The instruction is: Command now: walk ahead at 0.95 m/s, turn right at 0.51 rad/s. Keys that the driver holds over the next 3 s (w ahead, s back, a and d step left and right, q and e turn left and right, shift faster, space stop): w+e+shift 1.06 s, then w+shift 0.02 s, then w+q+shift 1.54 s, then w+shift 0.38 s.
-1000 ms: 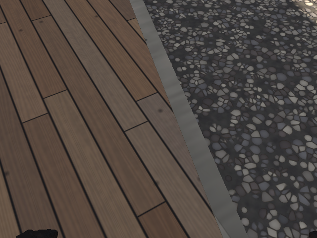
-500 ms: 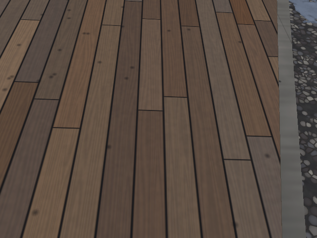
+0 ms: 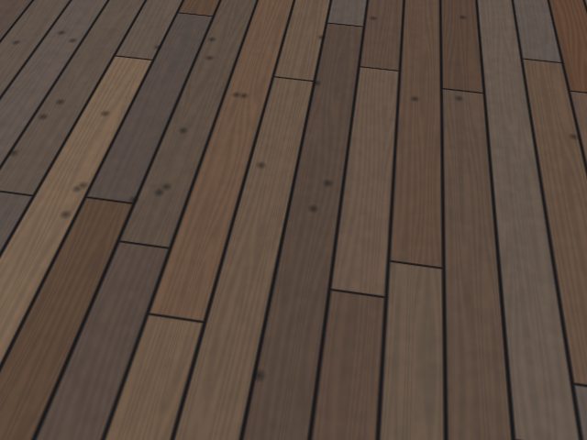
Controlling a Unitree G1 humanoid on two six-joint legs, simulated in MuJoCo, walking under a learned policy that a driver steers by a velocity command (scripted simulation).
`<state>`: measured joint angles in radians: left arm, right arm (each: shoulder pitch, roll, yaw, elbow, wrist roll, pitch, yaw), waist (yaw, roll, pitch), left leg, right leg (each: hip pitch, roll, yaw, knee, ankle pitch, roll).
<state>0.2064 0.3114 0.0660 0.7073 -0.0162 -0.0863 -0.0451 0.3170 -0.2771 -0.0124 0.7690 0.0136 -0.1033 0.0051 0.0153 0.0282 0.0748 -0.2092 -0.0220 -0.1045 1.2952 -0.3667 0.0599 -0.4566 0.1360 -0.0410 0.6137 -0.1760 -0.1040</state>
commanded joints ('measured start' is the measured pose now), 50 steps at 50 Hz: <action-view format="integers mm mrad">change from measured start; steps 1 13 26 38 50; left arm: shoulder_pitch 134 239 -2 65 78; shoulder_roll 111 120 1 188 121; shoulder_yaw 26 35 -24 41 24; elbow -43 1 -162 -171 -105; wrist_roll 28 -50 -37 -33 -13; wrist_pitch -21 11 75 58 3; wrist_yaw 10 68 22 -30 46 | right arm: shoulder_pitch -104 -397 -33 -7 -228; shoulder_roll -112 -111 -59 -327 -115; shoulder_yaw -15 -25 -62 -115 -24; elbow -159 -282 -83 -52 -235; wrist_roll -11 9 -11 -14 -47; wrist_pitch -72 -56 -21 14 -30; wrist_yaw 7 0 -3 -26 -14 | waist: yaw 2 47 -41 159 -31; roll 4 -95 65 117 6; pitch -114 22 -16 -136 47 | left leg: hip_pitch -436 -62 177 218 -351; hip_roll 76 13 290 268 89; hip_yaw -83 -30 -106 314 4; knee -15 -800 -1078 -660 -356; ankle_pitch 68 493 206 1533 189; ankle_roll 18 -142 66 -13 -132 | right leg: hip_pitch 410 125 -369 255 64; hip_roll -286 -176 -312 -47 -152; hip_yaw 672 486 147 -145 453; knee -406 -378 699 196 -421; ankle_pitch -292 -126 -123 63 -21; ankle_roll -211 -80 52 -73 -233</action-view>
